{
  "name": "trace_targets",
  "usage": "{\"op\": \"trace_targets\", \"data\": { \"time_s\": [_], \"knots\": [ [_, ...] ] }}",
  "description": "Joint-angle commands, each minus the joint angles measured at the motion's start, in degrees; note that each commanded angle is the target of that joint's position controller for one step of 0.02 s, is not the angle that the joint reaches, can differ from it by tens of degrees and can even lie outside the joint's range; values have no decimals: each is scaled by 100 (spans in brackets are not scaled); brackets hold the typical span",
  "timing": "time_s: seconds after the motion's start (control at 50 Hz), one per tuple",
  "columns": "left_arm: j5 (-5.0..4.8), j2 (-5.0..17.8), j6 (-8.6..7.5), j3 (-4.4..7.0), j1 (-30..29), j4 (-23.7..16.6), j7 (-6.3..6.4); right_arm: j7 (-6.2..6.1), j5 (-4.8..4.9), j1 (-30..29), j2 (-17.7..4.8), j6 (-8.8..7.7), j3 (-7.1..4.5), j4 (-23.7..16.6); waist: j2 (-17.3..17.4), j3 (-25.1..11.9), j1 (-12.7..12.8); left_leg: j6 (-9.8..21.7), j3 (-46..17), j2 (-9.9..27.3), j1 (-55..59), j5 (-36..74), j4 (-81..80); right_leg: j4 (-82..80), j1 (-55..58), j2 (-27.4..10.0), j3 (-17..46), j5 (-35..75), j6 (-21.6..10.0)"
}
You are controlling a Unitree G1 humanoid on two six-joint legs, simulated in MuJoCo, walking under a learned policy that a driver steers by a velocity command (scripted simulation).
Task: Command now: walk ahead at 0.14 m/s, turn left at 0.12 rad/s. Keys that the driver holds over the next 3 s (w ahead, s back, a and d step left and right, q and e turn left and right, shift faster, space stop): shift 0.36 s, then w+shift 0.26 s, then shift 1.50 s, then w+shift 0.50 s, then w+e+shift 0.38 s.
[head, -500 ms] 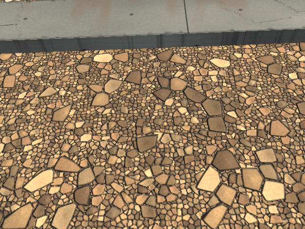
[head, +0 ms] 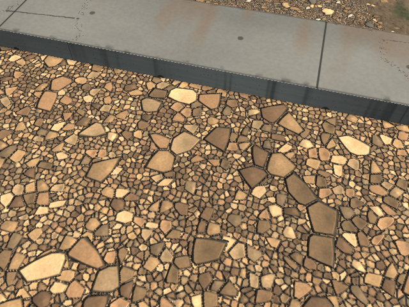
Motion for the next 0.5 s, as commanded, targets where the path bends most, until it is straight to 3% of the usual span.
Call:
{"op": "trace_targets", "data": {
  "time_s": [0.02, 0.06, 0.08, 0.1, 0.12, 0.14, 0.16, 0.2, 0.26, 0.36, 0.38, 0.4, 0.44, 0.48, 0.5],
  "knots": [
    [-57, 845, -23, 204, -609, -416, 35, 19, -34, 744, -335, 75, -92, -63, -706, -1300, -443, 132, 147, 13, 1689, 795, -734, -538, -67, -1468, 927, 1687, -1032],
    [-86, 730, 32, 146, -634, -350, 29, 34, -109, 566, -359, 100, -136, -102, -711, -1046, -475, 347, 257, -55, 2105, 1015, -1439, -443, -389, -1277, 944, 29, -761],
    [-66, 548, 48, 76, -487, -267, 22, 26, -167, 477, -393, 102, -145, -158, -621, -897, -458, 481, 101, 67, 2254, 1132, -1859, -339, -511, -1103, 928, -670, -500],
    [31, 378, 54, 12, -230, -212, 16, -13, -218, 391, -623, 96, -177, -269, -136, -883, -299, 685, -522, 618, 2425, 1690, -2168, 59, -656, -789, 714, -1420, -161],
    [51, 280, 78, -4, 416, -145, 10, -44, -197, 3, -819, 127, -211, -295, 760, -946, 249, 1054, -860, 945, 1921, 873, -2288, 203, -339, -356, 264, -1780, 93],
    [84, 361, 142, -4, 186, -88, 52, -10, -159, -147, -414, 123, -144, -313, 777, -837, 52, 998, -745, 664, 1246, -550, -2561, 308, 250, -306, 164, -1344, 234],
    [83, 481, 199, 37, -37, -109, 80, 19, -181, -202, -250, 100, -97, -290, 677, -541, -9, 816, -642, 449, 940, -1077, -2622, 297, 328, -312, 171, -1147, 258],
    [106, 545, 266, 64, -57, -47, 150, 50, -164, -169, -265, 17, -97, -236, 487, -353, -45, 618, -486, 295, 888, -653, -2468, 261, 287, -376, 221, -1027, 219],
    [61, 490, 208, 57, -47, 35, 148, 17, -114, 62, -258, -66, -115, -125, 183, -552, -119, 581, -343, 231, 1310, 473, -2052, 245, 255, -451, 280, -742, 166],
    [7, 451, 174, 68, -148, 166, 152, -16, -86, 117, -199, -70, -140, -32, 8, -807, -183, 642, -240, 169, 1670, 1517, -1730, 393, 340, -482, 283, -256, 183],
    [2, 391, 197, 58, 26, 276, 149, -12, -67, 370, -175, -47, -152, 103, 32, -1048, -200, 687, -167, 82, 1778, 458, -1803, 440, 408, -356, 136, -1130, 158],
    [-70, 508, 219, 114, 92, 333, 136, 10, 3, 594, -373, -16, -241, 187, 36, -830, -268, 821, -211, 22, 1630, -1257, -1900, 591, 124, -246, 48, -2277, 62],
    [-177, 543, 133, 151, -144, 182, 131, 47, 109, 846, -586, -98, -322, 209, 274, -11, -395, 1243, -1117, 514, 1221, -3375, -2601, 873, -755, -330, 257, -3384, -160],
    [-275, 390, -127, 145, -298, 89, 104, 57, 188, 910, -709, -315, -381, 289, 819, 145, -353, 1672, -2330, 1222, 1444, -3356, -3390, 1325, -955, -308, 236, -2234, -357],
    [-270, 431, -228, 174, -218, 152, 80, 50, 181, 795, -664, -380, -385, 281, 880, 52, -276, 1708, -2435, 1324, 1444, -2982, -3445, 1257, -738, -381, 297, -1888, -488]
  ]
}}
